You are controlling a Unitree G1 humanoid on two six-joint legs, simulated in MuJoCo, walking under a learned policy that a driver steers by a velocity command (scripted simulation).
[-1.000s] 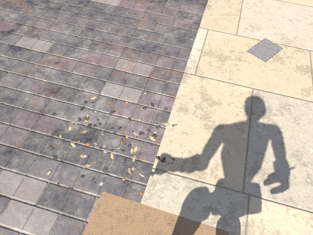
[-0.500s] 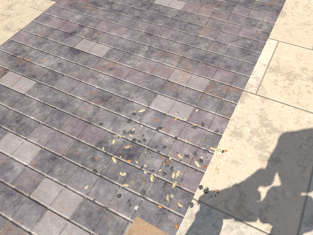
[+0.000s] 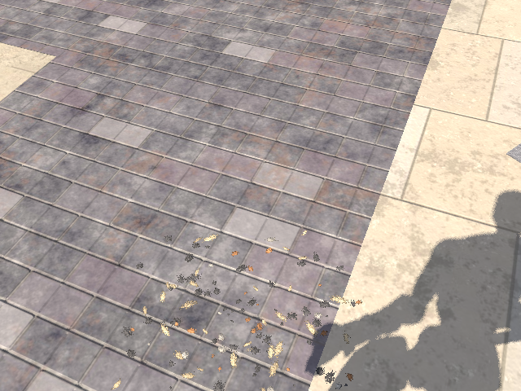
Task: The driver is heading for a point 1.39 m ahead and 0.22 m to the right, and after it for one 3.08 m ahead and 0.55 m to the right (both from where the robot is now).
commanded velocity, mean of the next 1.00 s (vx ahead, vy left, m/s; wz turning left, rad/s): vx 0.15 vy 0.00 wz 0.00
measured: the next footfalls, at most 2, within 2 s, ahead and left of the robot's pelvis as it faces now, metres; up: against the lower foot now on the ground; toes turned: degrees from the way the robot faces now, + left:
right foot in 0.94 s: +0.37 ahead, -0.10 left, +0.00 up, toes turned +0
left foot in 1.24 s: +0.31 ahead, +0.13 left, +0.00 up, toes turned +1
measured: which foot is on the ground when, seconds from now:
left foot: down 0.00-0.94, up 0.96-1.00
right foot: down 0.00-0.54, up 0.56-0.92, down 0.94-1.00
